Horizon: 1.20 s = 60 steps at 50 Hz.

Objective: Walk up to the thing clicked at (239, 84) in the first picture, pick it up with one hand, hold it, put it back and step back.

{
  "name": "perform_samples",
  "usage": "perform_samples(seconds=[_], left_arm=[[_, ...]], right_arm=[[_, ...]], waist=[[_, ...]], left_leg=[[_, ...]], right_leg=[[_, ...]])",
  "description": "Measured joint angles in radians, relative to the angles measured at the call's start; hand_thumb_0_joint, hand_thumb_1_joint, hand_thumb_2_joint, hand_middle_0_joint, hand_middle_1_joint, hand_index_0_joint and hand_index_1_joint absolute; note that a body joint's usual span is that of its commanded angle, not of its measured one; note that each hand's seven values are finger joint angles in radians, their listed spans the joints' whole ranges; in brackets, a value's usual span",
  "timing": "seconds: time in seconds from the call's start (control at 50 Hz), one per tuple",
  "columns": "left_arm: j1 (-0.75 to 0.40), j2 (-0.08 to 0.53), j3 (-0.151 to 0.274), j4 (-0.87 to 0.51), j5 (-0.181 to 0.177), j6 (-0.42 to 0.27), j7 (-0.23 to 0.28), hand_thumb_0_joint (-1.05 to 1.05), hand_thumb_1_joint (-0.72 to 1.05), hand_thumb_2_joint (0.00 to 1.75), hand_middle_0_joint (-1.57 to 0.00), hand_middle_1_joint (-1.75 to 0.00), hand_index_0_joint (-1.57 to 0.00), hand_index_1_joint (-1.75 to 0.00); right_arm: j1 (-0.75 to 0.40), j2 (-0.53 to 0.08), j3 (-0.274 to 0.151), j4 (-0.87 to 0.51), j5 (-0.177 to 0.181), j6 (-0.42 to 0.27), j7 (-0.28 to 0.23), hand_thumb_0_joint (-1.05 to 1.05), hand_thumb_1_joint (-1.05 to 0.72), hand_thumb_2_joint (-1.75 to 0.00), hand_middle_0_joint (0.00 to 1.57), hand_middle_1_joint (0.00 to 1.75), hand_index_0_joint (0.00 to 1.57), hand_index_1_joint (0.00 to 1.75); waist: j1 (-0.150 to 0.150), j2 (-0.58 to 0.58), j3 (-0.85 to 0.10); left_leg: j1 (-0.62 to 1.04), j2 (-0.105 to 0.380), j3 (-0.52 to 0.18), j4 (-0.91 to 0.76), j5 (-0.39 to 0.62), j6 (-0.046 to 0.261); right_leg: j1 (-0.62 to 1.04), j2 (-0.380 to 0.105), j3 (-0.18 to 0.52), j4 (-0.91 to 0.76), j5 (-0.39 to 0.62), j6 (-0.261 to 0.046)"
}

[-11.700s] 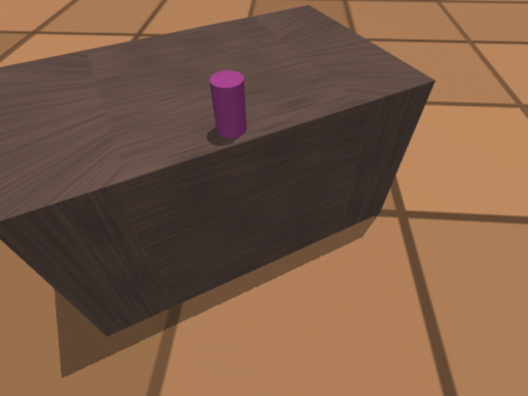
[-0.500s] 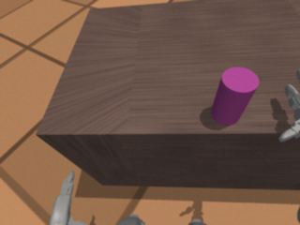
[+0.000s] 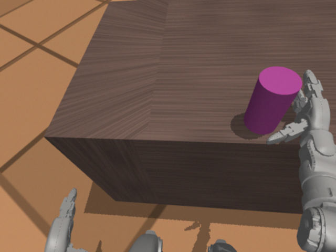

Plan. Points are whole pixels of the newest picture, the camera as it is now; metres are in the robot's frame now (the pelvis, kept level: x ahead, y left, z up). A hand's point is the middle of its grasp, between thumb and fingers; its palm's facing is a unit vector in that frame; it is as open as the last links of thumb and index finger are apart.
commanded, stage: rest palm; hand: right
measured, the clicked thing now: (268, 103) +0.46 -0.19 +0.07
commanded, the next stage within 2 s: close in 0.20 s
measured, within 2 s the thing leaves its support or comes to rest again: leaves its support in 1.64 s
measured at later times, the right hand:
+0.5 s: hand (269, 112) +0.43 -0.19 +0.06, palm faces +0.17 +0.99 +0.02, open 17.1 cm
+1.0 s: hand (271, 106) +0.45 -0.20 +0.07, palm faces +0.16 +0.99 +0.02, open 11.7 cm
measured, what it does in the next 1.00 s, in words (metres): stands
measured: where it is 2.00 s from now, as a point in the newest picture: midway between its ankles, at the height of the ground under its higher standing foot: outside the picture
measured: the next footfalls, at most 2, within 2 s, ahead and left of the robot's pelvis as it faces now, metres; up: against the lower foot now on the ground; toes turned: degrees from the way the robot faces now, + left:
none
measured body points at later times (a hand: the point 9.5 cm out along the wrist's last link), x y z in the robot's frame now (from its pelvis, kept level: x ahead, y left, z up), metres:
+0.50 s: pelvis +0.00 +0.01 +0.00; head +0.07 -0.01 +0.44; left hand +0.16 +0.27 -0.02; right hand +0.42 -0.24 +0.06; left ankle +0.05 +0.15 -0.67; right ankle +0.01 -0.12 -0.67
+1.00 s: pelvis +0.00 +0.01 +0.00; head +0.07 -0.02 +0.44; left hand +0.15 +0.27 -0.02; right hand +0.43 -0.25 +0.07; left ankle +0.05 +0.15 -0.67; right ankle +0.01 -0.12 -0.67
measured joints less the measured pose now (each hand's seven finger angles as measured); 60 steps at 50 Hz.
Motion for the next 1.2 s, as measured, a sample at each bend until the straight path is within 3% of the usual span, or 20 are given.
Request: perform_samples(seconds=[0.18, 0.36, 0.46, 0.74, 0.92, 1.2], left_arm=[[0.020, 0.005, 0.026, -0.033, -0.005, 0.014, -0.015, -0.01, -0.53, 0.05, -0.06, -0.05, -0.06, -0.05], [0.034, -0.008, 0.021, -0.061, -0.004, 0.030, -0.025, -0.01, -0.57, 0.08, -0.05, -0.04, -0.04, -0.06], [0.021, -0.013, 0.013, -0.048, -0.005, 0.034, -0.023, -0.01, -0.56, 0.08, -0.05, -0.05, -0.05, -0.06], [0.012, 0.001, 0.021, -0.053, -0.002, 0.034, -0.026, -0.01, -0.54, 0.06, -0.05, -0.05, -0.05, -0.05], [0.023, -0.006, 0.018, -0.045, -0.009, 0.037, -0.026, -0.01, -0.53, 0.06, -0.05, -0.05, -0.05, -0.05], [0.019, -0.009, 0.019, -0.039, -0.012, 0.043, -0.024, -0.01, -0.52, 0.05, -0.05, -0.05, -0.06, -0.05]], right_arm=[[0.001, 0.043, 0.031, -0.031, -0.011, 0.006, -0.056, -0.02, 0.61, -0.06, 0.03, 0.06, 0.03, 0.05], [0.037, 0.077, 0.047, -0.071, -0.019, 0.003, -0.099, -0.02, 0.60, -0.05, 0.06, 0.06, 0.07, 0.06], [0.038, 0.083, 0.045, -0.071, -0.026, -0.004, -0.105, -0.02, 0.60, -0.03, 0.16, 0.09, 0.16, 0.09], [-0.078, 0.018, 0.022, 0.022, -0.038, 0.000, -0.092, -0.02, 0.58, -0.13, 0.54, 0.34, 0.55, 0.33], [-0.027, 0.045, 0.040, -0.017, -0.029, 0.021, -0.106, -0.01, 0.43, -0.35, 0.79, 0.60, 0.85, 0.60], [0.013, 0.058, 0.036, -0.066, -0.017, 0.025, -0.087, 0.00, 0.46, -0.94, 0.66, 0.84, 0.70, 0.85]], waist=[[-0.002, 0.004, 0.005], [-0.003, -0.003, 0.003], [-0.006, -0.004, 0.006], [0.016, -0.002, 0.013], [0.003, -0.007, 0.002], [0.000, -0.006, 0.006]], left_leg=[[-0.008, 0.002, 0.001, 0.015, -0.006, 0.003], [0.001, 0.000, -0.001, 0.015, -0.012, 0.007], [0.000, 0.001, 0.004, 0.024, -0.018, 0.009], [-0.033, 0.000, 0.007, 0.031, -0.013, 0.011], [0.000, 0.002, 0.001, 0.009, -0.009, 0.007], [0.013, 0.003, -0.005, 0.001, -0.011, 0.005]], right_leg=[[-0.005, 0.002, 0.002, 0.007, -0.002, 0.003], [0.010, 0.000, 0.000, -0.002, -0.003, 0.008], [0.008, 0.001, 0.005, 0.004, -0.006, 0.009], [-0.028, 0.000, 0.009, 0.015, -0.002, 0.012], [0.008, 0.002, 0.002, -0.009, 0.001, 0.008], [0.025, 0.004, -0.004, -0.020, 0.001, 0.006]])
